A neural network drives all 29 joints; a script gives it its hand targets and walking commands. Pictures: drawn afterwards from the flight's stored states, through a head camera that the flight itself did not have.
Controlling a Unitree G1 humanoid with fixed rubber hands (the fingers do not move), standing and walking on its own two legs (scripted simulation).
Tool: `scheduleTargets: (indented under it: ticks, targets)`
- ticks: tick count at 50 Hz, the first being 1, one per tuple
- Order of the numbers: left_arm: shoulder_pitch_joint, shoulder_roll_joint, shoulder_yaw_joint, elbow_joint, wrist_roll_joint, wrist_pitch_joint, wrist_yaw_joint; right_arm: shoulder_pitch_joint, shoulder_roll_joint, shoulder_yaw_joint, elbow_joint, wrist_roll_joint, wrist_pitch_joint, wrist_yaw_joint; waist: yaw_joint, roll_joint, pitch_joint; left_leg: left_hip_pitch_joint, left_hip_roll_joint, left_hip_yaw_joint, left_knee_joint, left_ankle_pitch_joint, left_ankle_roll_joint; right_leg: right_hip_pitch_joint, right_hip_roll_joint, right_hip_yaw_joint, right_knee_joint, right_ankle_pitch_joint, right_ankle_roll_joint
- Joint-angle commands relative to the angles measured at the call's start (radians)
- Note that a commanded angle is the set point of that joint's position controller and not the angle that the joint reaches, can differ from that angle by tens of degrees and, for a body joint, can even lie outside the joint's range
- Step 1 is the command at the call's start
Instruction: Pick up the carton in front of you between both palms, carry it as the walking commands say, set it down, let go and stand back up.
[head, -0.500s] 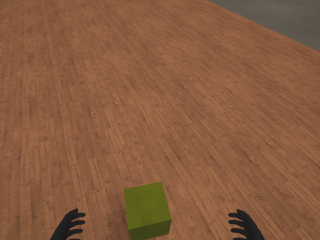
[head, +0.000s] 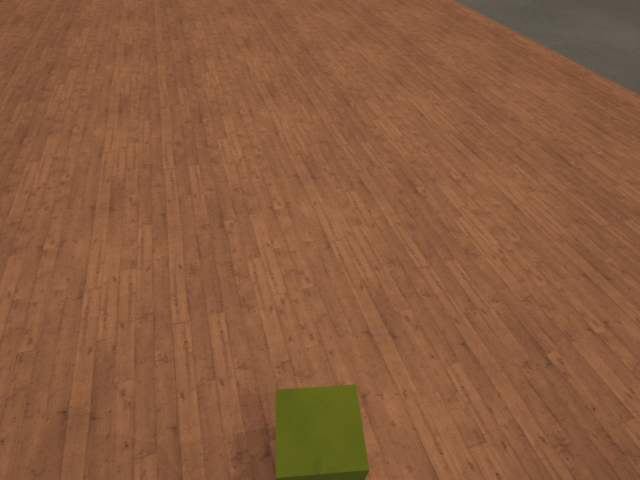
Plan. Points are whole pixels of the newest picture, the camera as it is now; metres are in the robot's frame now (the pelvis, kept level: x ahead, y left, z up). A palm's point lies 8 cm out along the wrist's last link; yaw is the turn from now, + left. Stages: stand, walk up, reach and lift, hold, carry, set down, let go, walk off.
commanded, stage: stand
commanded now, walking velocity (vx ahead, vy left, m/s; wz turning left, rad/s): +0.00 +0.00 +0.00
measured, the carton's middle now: (317, 444) +0.39 -0.01 -0.63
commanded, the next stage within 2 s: none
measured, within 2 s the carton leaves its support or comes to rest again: neither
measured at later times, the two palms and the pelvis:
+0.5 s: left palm out of the picture +0.02 +0.27 -0.11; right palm out of the picture +0.07 -0.25 -0.10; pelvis -0.01 +0.00 +0.00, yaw +3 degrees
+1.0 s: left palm out of the picture -0.04 +0.26 -0.12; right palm out of the picture +0.05 -0.25 -0.10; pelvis -0.03 -0.01 +0.01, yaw +4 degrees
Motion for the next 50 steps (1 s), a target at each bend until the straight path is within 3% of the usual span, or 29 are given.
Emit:
scheduleTargets:
  ticks: [1,11,25,50]
  targets:
    - [0.04,0.116,0.032,-0.052,-0.001,-0.001,0.008,0.052,-0.124,-0.034,-0.051,0.001,-0.001,-0.009,-0.009,0.022,0.011,-0.008,0.105,-0.092,-0.067,0.564,0.017,0.055,-0.049,0.04,-0.03,0.469,-0.019]
    - [0.055,0.116,0.035,-0.025,0.003,0.019,0.01,0.048,-0.123,-0.032,-0.05,-0.003,0.016,-0.015,-0.007,0.041,0.037,-0.031,0.096,-0.127,-0.083,0.504,0.026,0.074,-0.041,0.028,-0.053,0.356,-0.03]
    - [0.068,0.124,0.037,0.038,0.009,0.032,0.004,0.064,-0.121,-0.032,-0.032,-0.005,0.028,-0.017,-0.005,0.04,0.078,-0.046,0.083,-0.138,-0.108,0.427,0.027,0.093,-0.05,0.019,-0.101,0.302,-0.048]
    - [0.088,0.103,0.039,0.183,0.013,0.038,-0.006,0.054,-0.109,-0.027,0.035,0.003,0.036,-0.021,-0.003,0.041,0.117,-0.037,0.085,-0.146,-0.147,0.404,0.032,0.121,-0.059,0.011,-0.154,0.265,-0.066]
